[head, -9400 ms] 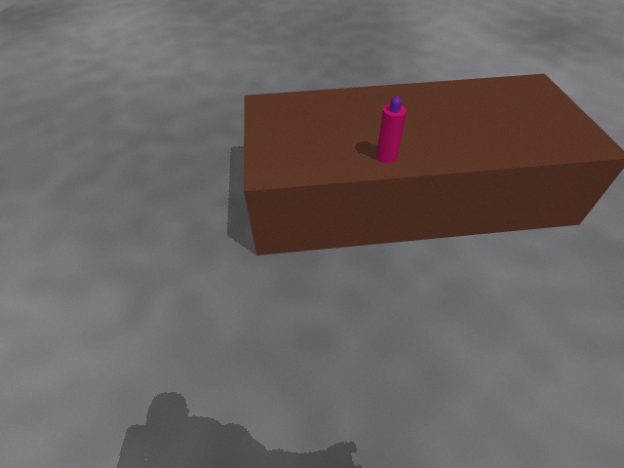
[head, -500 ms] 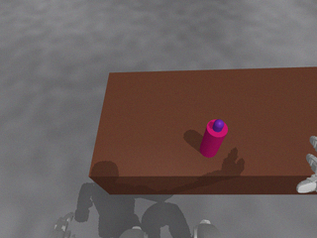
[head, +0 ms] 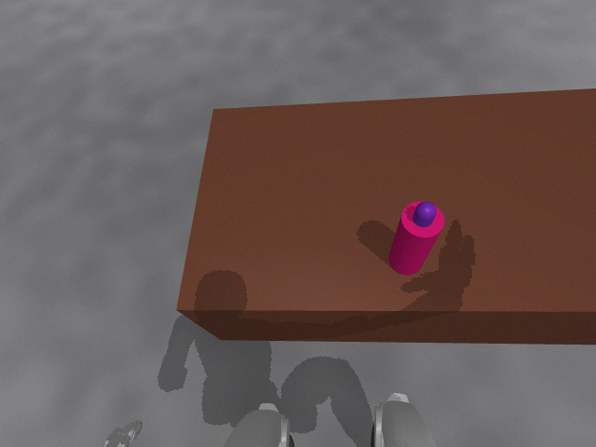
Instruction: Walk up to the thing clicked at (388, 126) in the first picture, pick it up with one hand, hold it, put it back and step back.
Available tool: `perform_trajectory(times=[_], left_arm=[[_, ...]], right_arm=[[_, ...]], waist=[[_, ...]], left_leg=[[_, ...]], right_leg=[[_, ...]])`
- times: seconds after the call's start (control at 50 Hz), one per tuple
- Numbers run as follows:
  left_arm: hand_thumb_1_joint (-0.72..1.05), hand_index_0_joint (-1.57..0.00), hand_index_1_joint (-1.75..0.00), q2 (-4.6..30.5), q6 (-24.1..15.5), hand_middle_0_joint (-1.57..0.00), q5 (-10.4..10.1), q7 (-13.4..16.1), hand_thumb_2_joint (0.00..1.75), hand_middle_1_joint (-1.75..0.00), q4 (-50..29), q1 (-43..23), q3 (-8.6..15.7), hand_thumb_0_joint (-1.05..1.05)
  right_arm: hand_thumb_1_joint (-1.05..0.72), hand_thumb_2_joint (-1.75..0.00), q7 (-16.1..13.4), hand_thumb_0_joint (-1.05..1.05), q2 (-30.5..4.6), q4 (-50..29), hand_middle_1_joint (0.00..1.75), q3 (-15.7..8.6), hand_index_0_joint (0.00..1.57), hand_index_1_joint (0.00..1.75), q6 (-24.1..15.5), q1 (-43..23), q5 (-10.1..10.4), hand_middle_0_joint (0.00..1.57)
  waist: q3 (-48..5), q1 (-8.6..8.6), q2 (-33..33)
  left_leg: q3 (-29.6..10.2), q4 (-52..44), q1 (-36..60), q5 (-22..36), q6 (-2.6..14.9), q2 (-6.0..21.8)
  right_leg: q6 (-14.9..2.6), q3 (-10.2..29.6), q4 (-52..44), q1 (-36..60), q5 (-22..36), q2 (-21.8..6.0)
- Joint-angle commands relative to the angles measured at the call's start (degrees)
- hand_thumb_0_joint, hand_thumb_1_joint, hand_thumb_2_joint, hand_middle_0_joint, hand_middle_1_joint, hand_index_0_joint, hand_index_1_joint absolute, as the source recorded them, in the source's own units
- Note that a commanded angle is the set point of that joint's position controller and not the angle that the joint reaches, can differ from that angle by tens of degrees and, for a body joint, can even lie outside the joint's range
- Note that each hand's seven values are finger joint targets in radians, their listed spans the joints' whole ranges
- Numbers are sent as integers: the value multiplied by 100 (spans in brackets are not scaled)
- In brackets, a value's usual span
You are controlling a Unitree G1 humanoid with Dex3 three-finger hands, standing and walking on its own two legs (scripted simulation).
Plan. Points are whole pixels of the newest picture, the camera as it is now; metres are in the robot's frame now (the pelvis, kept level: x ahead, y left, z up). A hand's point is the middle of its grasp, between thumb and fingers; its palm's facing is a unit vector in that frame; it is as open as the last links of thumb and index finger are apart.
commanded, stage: go down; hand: right
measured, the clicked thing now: (415, 236) +0.50 -0.16 -0.23
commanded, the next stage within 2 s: approach in 0.40 s
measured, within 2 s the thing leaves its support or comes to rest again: neither
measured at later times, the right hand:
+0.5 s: hand out of the picture +0.40 -0.36 +0.02, palm faces +0.13 +0.99 -0.09, open 17.7 cm
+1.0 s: hand (513, 241) +0.44 -0.30 -0.14, palm faces +0.03 +1.00 +0.01, open 17.6 cm
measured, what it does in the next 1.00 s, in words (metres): lowers itself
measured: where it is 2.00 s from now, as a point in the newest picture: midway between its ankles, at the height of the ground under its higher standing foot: outside the picture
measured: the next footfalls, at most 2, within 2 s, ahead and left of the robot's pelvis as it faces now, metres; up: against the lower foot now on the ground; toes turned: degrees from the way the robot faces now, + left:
none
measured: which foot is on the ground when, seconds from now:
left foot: down 0.00-1.00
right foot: down 0.00-1.00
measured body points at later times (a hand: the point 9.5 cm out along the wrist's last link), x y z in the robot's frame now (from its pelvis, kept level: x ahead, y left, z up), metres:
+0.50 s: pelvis +0.00 -0.01 +0.00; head +0.12 -0.05 +0.43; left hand +0.06 +0.28 -0.10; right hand +0.39 -0.41 +0.02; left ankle -0.01 +0.14 -0.67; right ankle +0.04 -0.13 -0.68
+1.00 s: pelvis -0.03 -0.01 -0.16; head +0.16 -0.05 +0.24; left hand +0.06 +0.27 -0.25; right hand +0.43 -0.35 -0.14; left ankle -0.02 +0.14 -0.67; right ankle +0.03 -0.13 -0.67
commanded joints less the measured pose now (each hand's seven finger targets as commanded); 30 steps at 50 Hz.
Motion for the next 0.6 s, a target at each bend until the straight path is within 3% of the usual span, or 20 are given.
perform_trajectory(times=[0.0, 0.06, 0.14, 0.18, 0.2, 0.22, 0.26, 0.3, 0.34, 0.38, 0.4, 0.44, 0.48, 0.5, 0.52, 0.58], left_arm=[[92, -19, -30, 1171, -129, -19, -21, 57, 90, -30, -373, 645, 430, 0], [92, -19, -30, 1099, -72, -19, -18, 17, 89, -30, -370, 671, 369, 0], [92, -19, -30, 1206, -24, -19, -10, -46, 90, -31, -340, 683, 452, 0], [92, -20, -30, 1236, 4, -19, -6, -65, 90, -31, -344, 703, 454, 0], [92, -19, -30, 1213, 26, -19, 1, -76, 90, -31, -347, 683, 448, 0], [91, -19, -30, 1206, 24, -19, -18, -81, 90, -31, -372, 675, 439, 0], [91, -19, -30, 1196, 31, -19, -24, -98, 90, -31, -346, 687, 440, 0], [91, -19, -30, 1201, 58, -19, -21, -105, 90, -31, -348, 696, 439, 0], [91, -19, -30, 1228, 64, -19, -25, -134, 90, -30, -363, 715, 449, 0], [91, -19, -30, 1192, 95, -19, -24, -157, 90, -30, -337, 746, 422, 0], [91, -19, -30, 1232, 92, -19, -28, -161, 91, -30, -321, 765, 453, 0], [91, -19, -30, 1222, 109, -19, -26, -190, 91, -30, -354, 754, 434, 0], [89, -18, -30, 1265, 105, -19, -27, -204, 92, -29, -373, 736, 433, 0], [90, -20, -30, 1247, 114, -20, -27, -212, 90, -30, -370, 734, 433, 0], [90, -19, -30, 1244, 97, -19, -28, -217, 90, -30, -372, 703, 426, 0], [90, -19, -30, 1212, 56, -20, -5, -250, 90, -30, -347, 662, 404, 0]], right_arm=[[60, -5, 37, 0, -2142, -868, 5, -390, 4, 5, -409, -1447, 202, 5], [57, -5, 48, 0, -2339, -1127, 5, -471, 5, 5, -472, -1686, 174, 5], [58, -5, 80, 0, -2054, -763, 5, -329, 5, 5, -436, -1443, 175, 5], [59, -6, 39, 0, -2384, -1181, 5, -476, 4, 5, -517, -1843, 161, 4], [61, -5, 52, 0, -2371, -1213, 5, -480, 4, 5, -538, -1920, 185, 4], [61, -5, 58, 0, -2145, -964, 5, -389, 4, 5, -506, -1734, 206, 4], [61, -5, 24, 0, -2188, -1010, 5, -400, 4, 5, -550, -1859, 197, 4], [61, -6, 12, 0, -2362, -1122, 5, -460, 4, 5, -616, -2074, 169, 4], [61, -5, 60, 0, -2124, -846, 5, -343, 4, 5, -593, -1885, 194, 4], [61, -5, 44, 0, -2232, -912, 5, -368, 4, 5, -627, -2152, 169, 4], [60, -5, 57, 0, -2112, -650, 5, -321, 4, 5, -601, -1950, 171, 5], [61, -5, 41, 0, -2364, -972, 5, -408, 4, 5, -650, -2322, 150, 4], [61, -5, 70, 0, -2299, -721, 6, -371, 4, 6, -635, -2125, 166, 2], [61, -5, 52, 0, -2351, -824, 5, -403, 5, 5, -664, -2370, 161, 5], [61, -6, 89, 0, -2099, -510, 5, -255, 4, 5, -661, -2265, 203, 4], [61, -6, 105, 0, -1891, -332, 6, -236, 4, 6, -876, -2342, 300, 4]], waist=[[-2377, -85, -835], [-2507, -108, -968], [-2339, -73, -988], [-2596, -104, -1148], [-2591, -102, -1251], [-2402, -50, -1116], [-2258, -21, -1047], [-2490, -16, -1062], [-2481, -16, -1034], [-2379, 18, -1092], [-2376, 41, -948], [-2420, 17, -1163], [-2388, -12, -1162], [-2363, 50, -1120], [-2086, 84, -1087], [-1872, 149, -868]], left_leg=[[-124, -671, 339, 1828, 196, -148], [-130, -603, 361, 2135, 193, -140], [-48, -613, 138, 1905, 223, -173], [-52, -567, 176, 1993, 227, -167], [-53, -591, 151, 1964, 227, -157], [-13, -629, 51, 1813, 226, -180], [-34, -624, 20, 1738, 231, -176], [-62, -601, 48, 1784, 232, -163], [-34, -576, 74, 1821, 234, -163], [-51, -588, -15, 1783, 237, -160], [-23, -573, -23, 1806, 230, -174], [-52, -593, -52, 1701, 245, -156], [-13, -597, -90, 1630, 243, -169], [-7, -572, -189, 1522, 247, -176], [16, -558, -357, 1368, 248, -191], [11, -310, -734, 1101, 249, -200]], right_leg=[[-327, 82, -485, 2239, 1848, 254], [-317, 84, -379, 2327, 2298, 251], [-276, 129, -466, 2400, 2224, 223], [-263, 142, -432, 2551, 2407, 219], [-259, 147, -428, 2564, 2404, 219], [-262, 170, -490, 2564, 2240, 197], [-285, 171, -498, 2372, 2022, 212], [-292, 147, -427, 2410, 2051, 210], [-273, 144, -438, 2400, 2108, 220], [-272, 145, -416, 2393, 2107, 210], [-263, 158, -416, 2371, 2139, 203], [-273, 158, -421, 2346, 2000, 210], [-261, 176, -458, 2388, 1928, 193], [-257, 210, -456, 2311, 1826, 184], [-248, 244, -505, 2165, 1596, 172], [-268, 297, -333, 1673, 1166, 148]])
